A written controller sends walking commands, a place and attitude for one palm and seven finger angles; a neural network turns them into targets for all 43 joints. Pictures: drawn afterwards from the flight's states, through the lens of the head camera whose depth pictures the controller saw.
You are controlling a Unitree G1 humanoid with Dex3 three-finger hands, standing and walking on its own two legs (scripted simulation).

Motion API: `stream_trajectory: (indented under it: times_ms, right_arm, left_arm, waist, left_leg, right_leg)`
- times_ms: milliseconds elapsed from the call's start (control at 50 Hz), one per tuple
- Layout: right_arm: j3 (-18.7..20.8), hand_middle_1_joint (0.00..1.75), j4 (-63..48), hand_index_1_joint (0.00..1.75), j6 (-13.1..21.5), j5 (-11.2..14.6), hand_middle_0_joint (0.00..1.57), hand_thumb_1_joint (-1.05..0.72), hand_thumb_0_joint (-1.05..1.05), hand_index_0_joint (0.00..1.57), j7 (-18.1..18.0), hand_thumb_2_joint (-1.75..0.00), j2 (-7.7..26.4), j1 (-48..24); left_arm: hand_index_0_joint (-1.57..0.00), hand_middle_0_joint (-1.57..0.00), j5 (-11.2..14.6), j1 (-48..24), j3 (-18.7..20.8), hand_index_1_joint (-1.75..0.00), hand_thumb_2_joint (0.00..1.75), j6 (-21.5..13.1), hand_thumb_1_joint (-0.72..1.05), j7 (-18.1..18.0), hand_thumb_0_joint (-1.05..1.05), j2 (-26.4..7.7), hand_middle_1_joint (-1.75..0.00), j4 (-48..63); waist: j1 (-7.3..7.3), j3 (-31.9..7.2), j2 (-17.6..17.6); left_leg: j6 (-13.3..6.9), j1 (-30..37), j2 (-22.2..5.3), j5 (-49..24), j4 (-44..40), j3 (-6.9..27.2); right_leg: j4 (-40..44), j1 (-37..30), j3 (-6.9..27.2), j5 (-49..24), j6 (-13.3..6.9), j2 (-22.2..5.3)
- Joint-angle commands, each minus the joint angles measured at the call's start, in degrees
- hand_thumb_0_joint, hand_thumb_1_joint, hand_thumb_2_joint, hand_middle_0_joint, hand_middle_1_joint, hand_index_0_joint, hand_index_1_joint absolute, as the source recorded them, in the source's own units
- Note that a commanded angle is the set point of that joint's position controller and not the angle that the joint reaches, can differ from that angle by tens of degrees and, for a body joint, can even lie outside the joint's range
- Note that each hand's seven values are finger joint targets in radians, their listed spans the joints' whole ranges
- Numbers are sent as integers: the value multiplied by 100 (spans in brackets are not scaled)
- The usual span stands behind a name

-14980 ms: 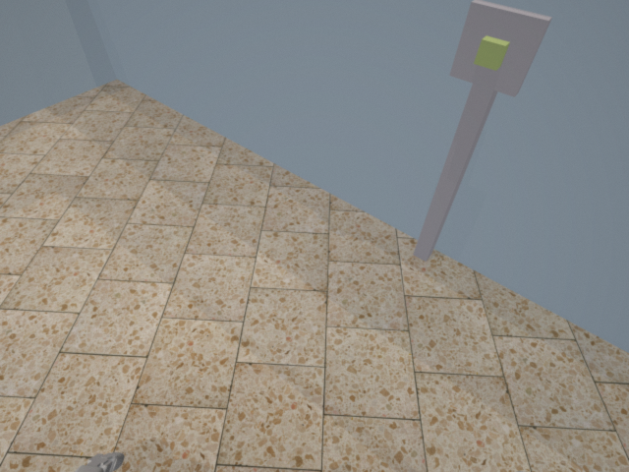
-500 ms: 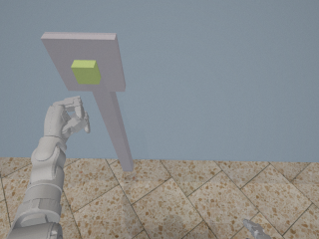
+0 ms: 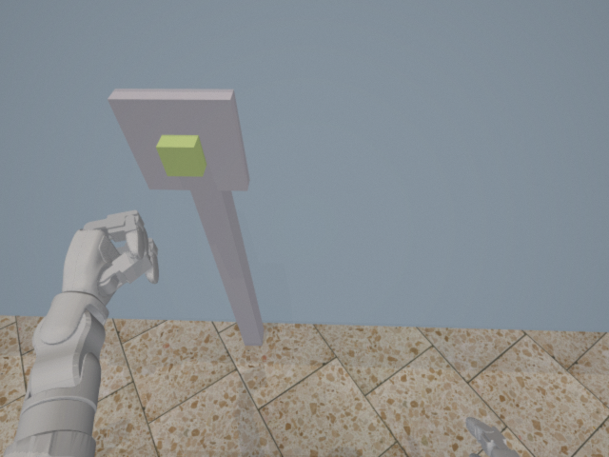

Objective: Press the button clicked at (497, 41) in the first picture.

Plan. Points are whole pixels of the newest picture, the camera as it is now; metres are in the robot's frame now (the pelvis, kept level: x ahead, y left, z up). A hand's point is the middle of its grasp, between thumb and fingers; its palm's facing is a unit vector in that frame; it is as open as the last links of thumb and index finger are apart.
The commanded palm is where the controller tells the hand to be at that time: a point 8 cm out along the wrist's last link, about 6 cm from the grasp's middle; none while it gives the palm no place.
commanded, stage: draw the hand back to the body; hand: left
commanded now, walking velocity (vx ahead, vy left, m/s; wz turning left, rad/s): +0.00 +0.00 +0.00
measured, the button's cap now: (183, 154) +0.54 +0.21 +0.11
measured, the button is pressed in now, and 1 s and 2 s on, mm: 0 0 0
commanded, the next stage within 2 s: step back with the hand held close in 1.14 s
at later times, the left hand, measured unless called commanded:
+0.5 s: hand (82, 308) +0.25 +0.24 +0.14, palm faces +0.35 -0.90 -0.28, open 3.1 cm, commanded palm +0.19 +0.28 +0.16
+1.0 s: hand (9, 355) +0.18 +0.25 +0.18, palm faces +0.43 -0.81 -0.40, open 3.1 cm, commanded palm +0.13 +0.29 +0.20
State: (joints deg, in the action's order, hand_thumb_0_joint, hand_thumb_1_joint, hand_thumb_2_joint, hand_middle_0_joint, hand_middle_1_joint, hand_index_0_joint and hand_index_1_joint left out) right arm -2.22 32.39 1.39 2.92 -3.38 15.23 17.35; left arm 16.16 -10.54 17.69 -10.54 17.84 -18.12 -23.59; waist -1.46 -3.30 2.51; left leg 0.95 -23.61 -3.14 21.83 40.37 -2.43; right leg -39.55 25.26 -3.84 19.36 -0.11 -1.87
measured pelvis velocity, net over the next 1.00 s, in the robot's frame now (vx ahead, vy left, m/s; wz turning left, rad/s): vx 0.01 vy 0.01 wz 0.02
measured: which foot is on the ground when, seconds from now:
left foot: down 0.00-1.00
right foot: down 0.00-1.00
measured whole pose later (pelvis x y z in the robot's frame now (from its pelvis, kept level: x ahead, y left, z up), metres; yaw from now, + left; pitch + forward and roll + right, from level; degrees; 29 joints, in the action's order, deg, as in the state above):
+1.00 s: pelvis +0.01 +0.01 +0.03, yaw +1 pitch -5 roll -1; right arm -1.6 35.4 6.3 -1.0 -4.7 12.9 11.3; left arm 2.3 31.6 15.9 -4.2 -6.2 -17.5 27.8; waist 4.5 1.1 4.4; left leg 0.5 -3.0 -2.0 15.8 23.8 -2.2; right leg -22.1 3.8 -4.7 13.2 0.8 -2.0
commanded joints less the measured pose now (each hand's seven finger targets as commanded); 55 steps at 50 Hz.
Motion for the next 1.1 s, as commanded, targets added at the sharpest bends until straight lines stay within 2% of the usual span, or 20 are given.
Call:
stream_trajectory:
  times_ms: [0,140,160,180,200,220,260,320,380,400,460,500,600,640,720,800,840,920,1020,1080]
  right_arm:
    - [254,30,-871,30,524,36,20,-90,0,20,-132,-90,691,-668]
    - [167,30,-952,30,858,55,20,-90,0,20,-219,-90,639,-970]
    - [211,30,-779,30,887,-83,20,-90,0,20,-266,-90,611,-1119]
    - [208,30,-723,30,927,-106,20,-90,0,20,-295,-90,573,-1110]
    - [202,30,-646,30,927,-125,20,-90,0,20,-293,-90,584,-1144]
    - [171,30,-620,30,899,-127,20,-90,0,20,-296,-90,524,-1165]
    - [158,30,-560,30,848,-166,20,-90,0,20,-291,-90,499,-1208]
    - [148,30,-507,30,781,-228,20,-90,0,20,-296,-90,467,-1288]
    - [157,30,-499,30,717,-269,20,-90,0,20,-296,-90,421,-1367]
    - [161,30,-467,30,707,-297,20,-90,0,20,-292,-90,444,-1377]
    - [166,30,-519,30,705,-323,20,-90,0,20,-250,-90,388,-1409]
    - [189,30,-531,30,717,-361,20,-90,0,20,-212,-90,411,-1424]
    - [233,30,-570,30,667,-387,20,-90,0,20,-143,-90,384,-1428]
    - [234,30,-596,30,650,-376,20,-90,0,20,-125,-90,347,-1414]
    - [244,30,-636,30,668,-372,20,-90,0,20,-129,-90,315,-1407]
    - [260,30,-654,30,734,-369,20,-90,0,20,-151,-90,286,-1423]
    - [260,30,-679,30,772,-366,20,-90,0,20,-160,-90,285,-1380]
    - [265,30,-603,30,806,-372,20,-90,0,20,-181,-90,302,-1327]
    - [262,30,-589,30,829,-378,20,-90,0,20,-221,-90,277,-1368]
    - [257,30,-584,30,879,-392,20,-90,0,20,-226,-90,269,-1372]
  left_arm:
    - [-130,-130,230,-1298,266,-150,90,-237,90,78,0,-1122,-150,1703]
    - [-130,-130,283,-852,240,-150,90,225,90,145,0,-1059,-150,2491]
    - [-130,-130,-530,-955,94,-150,90,99,90,-760,0,-1509,-150,3266]
    - [-130,-130,-633,-371,27,-150,90,155,90,-1228,0,-1112,-150,3140]
    - [-130,-130,-779,-44,-188,-150,90,194,90,-1517,0,-948,-150,3339]
    - [-130,-130,-869,274,-330,-150,90,246,90,-1723,0,-748,-150,3353]
    - [-130,-130,-1040,367,-228,-150,90,255,90,-2022,0,-868,-150,3769]
    - [-130,-130,-1165,664,-160,-150,90,272,90,-2245,0,-913,-150,4050]
    - [-130,-130,-1248,876,-127,-150,90,285,90,-2361,0,-881,-150,4345]
    - [-130,-130,-1268,1038,-96,-150,90,298,90,-2374,0,-913,-150,4359]
    - [-130,-130,-1322,1429,-141,-150,90,298,90,-2424,0,-798,-150,4864]
    - [-130,-130,-1342,1901,-102,-150,90,325,90,-2432,0,-804,-150,5075]
    - [-130,-130,-1362,2728,57,-150,90,378,90,-2436,0,-802,-150,5444]
    - [-130,-130,-1366,2898,141,-150,90,355,90,-2447,0,-804,-150,5732]
    - [-130,-130,-1371,3262,263,-150,90,329,90,-2455,0,-837,-150,6068]
    - [-130,-130,-1367,3709,383,-150,90,302,90,-2470,0,-872,-150,6229]
    - [-130,-130,-1369,3806,473,-150,90,258,90,-2492,0,-922,-150,6477]
    - [-130,-130,-1395,3673,329,-150,90,277,90,-2501,0,-769,-150,6265]
    - [-130,-130,-1393,3606,370,-150,90,250,90,-2532,0,-805,-150,6191]
    - [-130,-130,-1417,3589,393,-150,90,213,90,-2555,0,-839,-150,6315]
  waist:
    - [80,-1257,-239]
    - [232,-960,84]
    - [322,-641,-106]
    - [261,-452,-193]
    - [291,-382,-402]
    - [270,-325,-349]
    - [307,-421,133]
    - [332,-379,-23]
    - [358,-336,91]
    - [374,-273,-29]
    - [410,-375,340]
    - [444,-376,73]
    - [481,-86,-154]
    - [493,-138,67]
    - [511,-45,113]
    - [547,134,-74]
    - [559,30,143]
    - [491,312,-33]
    - [531,303,-95]
    - [549,204,54]
  left_leg:
    - [-230,461,305,-1274,-729,166]
    - [-209,701,338,-1012,-955,235]
    - [-255,800,342,-1016,-1231,160]
    - [-247,931,316,-960,-1347,152]
    - [-262,1016,286,-970,-1446,160]
    - [-264,1114,268,-1007,-1545,149]
    - [-236,1381,285,-1202,-1721,120]
    - [-243,1581,269,-1405,-1916,103]
    - [-237,1812,278,-1614,-2043,94]
    - [-241,1825,285,-1653,-2065,88]
    - [-205,2001,293,-2074,-2102,91]
    - [-200,2051,282,-2347,-2085,120]
    - [-188,1959,262,-2483,-2084,107]
    - [-170,1958,252,-2544,-2070,121]
    - [-166,1948,244,-2520,-2040,118]
    - [-167,1903,226,-2375,-1996,110]
    - [-161,1906,223,-2370,-1985,123]
    - [-172,1847,224,-2141,-2022,124]
    - [-196,1846,236,-1833,-2060,126]
    - [-181,1865,257,-1907,-2047,144]
  right_leg:
    - [620,-1108,135,-1680,-76,214]
    - [847,-1123,118,-1185,-89,173]
    - [1334,-1152,222,-921,-96,81]
    - [1460,-1137,185,-817,-83,82]
    - [1599,-1243,174,-783,-67,107]
    - [1593,-1385,148,-817,-53,81]
    - [1678,-1641,151,-1023,-80,79]
    - [1862,-1918,151,-1184,-69,92]
    - [1965,-2083,134,-1356,-82,111]
    - [2045,-2120,132,-1369,-80,133]
    - [1988,-2348,100,-1756,-97,123]
    - [2005,-2421,81,-1972,-89,166]
    - [2028,-2398,50,-2080,-57,183]
    - [1959,-2436,55,-2089,-62,159]
    - [1978,-2377,62,-2062,-62,167]
    - [2054,-2236,60,-1967,-50,202]
    - [1991,-2294,64,-1949,-52,178]
    - [2061,-2114,51,-1730,-44,180]
    - [2137,-2104,80,-1418,-42,160]
    - [2094,-2186,80,-1500,-59,162]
